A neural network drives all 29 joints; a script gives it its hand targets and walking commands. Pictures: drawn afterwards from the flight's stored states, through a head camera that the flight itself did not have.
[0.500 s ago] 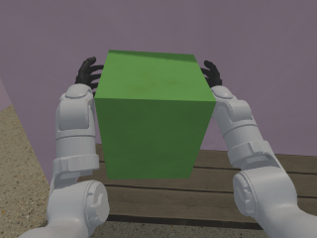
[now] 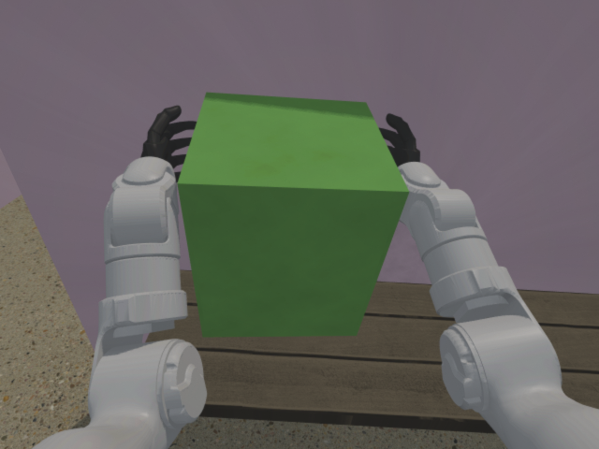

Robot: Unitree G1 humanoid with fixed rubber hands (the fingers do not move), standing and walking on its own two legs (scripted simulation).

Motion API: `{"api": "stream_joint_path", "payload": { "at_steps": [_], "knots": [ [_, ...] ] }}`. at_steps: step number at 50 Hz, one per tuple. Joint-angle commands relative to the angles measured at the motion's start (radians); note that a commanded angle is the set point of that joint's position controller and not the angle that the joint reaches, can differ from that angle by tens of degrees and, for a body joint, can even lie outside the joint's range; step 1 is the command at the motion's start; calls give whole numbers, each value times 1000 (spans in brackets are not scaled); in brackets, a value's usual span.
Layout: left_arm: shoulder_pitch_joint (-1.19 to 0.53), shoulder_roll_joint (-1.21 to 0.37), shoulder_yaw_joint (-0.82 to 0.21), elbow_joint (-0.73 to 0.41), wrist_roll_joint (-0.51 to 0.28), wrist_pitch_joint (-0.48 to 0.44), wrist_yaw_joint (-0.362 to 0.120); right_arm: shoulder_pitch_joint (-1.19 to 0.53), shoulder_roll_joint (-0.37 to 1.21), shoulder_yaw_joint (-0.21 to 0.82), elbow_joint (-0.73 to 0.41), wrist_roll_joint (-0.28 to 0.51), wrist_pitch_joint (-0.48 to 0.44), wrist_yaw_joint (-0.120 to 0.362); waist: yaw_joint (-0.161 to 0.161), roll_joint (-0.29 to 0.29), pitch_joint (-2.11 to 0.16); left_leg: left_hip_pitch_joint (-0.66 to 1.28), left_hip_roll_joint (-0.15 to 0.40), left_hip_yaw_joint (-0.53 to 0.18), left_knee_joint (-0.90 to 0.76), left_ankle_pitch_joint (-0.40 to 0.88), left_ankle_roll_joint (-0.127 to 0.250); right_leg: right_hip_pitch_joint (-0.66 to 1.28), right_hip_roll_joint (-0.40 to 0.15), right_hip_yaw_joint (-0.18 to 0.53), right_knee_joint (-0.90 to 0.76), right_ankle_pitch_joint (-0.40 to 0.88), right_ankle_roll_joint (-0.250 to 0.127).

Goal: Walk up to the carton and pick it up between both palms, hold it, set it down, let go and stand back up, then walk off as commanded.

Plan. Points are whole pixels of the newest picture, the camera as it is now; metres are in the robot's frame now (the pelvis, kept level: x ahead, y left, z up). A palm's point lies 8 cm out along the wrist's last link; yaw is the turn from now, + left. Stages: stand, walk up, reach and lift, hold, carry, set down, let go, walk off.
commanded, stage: hold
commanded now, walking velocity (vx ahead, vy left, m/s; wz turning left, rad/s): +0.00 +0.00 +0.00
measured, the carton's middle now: (284, 219) +0.36 +0.01 +0.20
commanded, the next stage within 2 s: none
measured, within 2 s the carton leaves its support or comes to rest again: neither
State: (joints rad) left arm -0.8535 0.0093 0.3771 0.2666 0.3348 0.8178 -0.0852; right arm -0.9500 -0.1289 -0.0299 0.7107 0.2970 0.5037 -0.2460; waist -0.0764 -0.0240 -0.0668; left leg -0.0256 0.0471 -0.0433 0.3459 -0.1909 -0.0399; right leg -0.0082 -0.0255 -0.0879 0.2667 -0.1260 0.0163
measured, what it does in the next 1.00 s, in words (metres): stands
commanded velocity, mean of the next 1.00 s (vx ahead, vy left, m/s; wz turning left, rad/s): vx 0.00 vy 0.00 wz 0.00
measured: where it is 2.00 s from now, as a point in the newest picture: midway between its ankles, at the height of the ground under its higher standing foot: outside the picture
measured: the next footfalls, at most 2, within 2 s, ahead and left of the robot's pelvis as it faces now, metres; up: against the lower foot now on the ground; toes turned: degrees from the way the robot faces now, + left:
none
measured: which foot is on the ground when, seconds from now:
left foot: down 0.00-1.00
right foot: down 0.00-1.00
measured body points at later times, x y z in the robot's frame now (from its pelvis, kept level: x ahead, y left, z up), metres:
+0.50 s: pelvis +0.00 +0.00 +0.00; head -0.08 +0.02 +0.44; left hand +0.38 +0.16 +0.27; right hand +0.39 -0.15 +0.26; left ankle +0.01 +0.14 -0.75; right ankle +0.02 -0.13 -0.75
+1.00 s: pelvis +0.00 +0.00 +0.00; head -0.08 +0.02 +0.44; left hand +0.38 +0.16 +0.27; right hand +0.39 -0.15 +0.27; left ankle +0.01 +0.14 -0.75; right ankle +0.02 -0.13 -0.75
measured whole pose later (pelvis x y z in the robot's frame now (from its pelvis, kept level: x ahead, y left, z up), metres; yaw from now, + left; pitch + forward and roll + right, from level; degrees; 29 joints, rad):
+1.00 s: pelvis +0.00 +0.00 +0.00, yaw +0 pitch -8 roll -1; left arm -0.83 0.00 0.37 0.24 0.33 0.82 -0.08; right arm -0.94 -0.13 -0.02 0.70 0.30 0.50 -0.25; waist -0.08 -0.03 -0.07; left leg -0.02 0.05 -0.05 0.35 -0.20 -0.04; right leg 0.00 -0.02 -0.09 0.26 -0.13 0.02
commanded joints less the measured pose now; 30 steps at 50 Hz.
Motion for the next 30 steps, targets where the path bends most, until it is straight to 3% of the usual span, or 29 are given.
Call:
{"api": "stream_joint_path", "payload": {
  "at_steps": [1, 6, 10, 15, 21, 26, 29, 30],
  "knots": [
    [-569, -549, -404, -21, -149, -41, -137, -696, 619, 244, -272, 113, -33, 113, -3, 38, -250, -95, -113, 59, -68, 191, -13, 190, 111, 18, -5, 82, 19],
    [-579, -556, -425, -57, -167, -46, -138, -695, 628, 251, -294, 127, -34, 108, -17, 42, -281, -71, -113, 57, -53, 237, -22, 198, 115, 21, -3, 126, 20],
    [-569, -543, -415, -45, -153, -43, -141, -701, 624, 251, -304, 122, -34, 106, -9, 33, -254, -79, -114, 57, -55, 228, -19, 192, 112, 18, -8, 116, 21],
    [-558, -557, -441, -94, -163, -42, -135, -697, 629, 273, -342, 146, -41, 102, -19, 69, -288, -50, -117, 57, -34, 302, -33, 210, 114, 16, 3, 189, 22],
    [-564, -539, -424, -75, -144, -35, -139, -683, 628, 264, -303, 128, -26, 108, -12, 54, -232, -79, -115, 55, -64, 198, -17, 194, 106, 21, -8, 98, 21],
    [-594, -562, -448, -89, -169, -47, -130, -693, 635, 263, -316, 131, -36, 111, -14, 67, -288, -78, -116, 57, -56, 221, -24, 195, 112, 19, 2, 115, 20],
    [-568, -545, -428, -70, -156, -40, -132, -691, 636, 270, -302, 122, -31, 107, -2, 29, -269, -67, -115, 57, -55, 229, -18, 187, 112, 17, -1, 115, 22],
    [-569, -553, -433, -71, -162, -41, -135, -694, 636, 262, -315, 123, -33, 105, -15, 41, -267, -66, -115, 59, -56, 227, -20, 184, 109, 17, -3, 117, 22]
  ]
}}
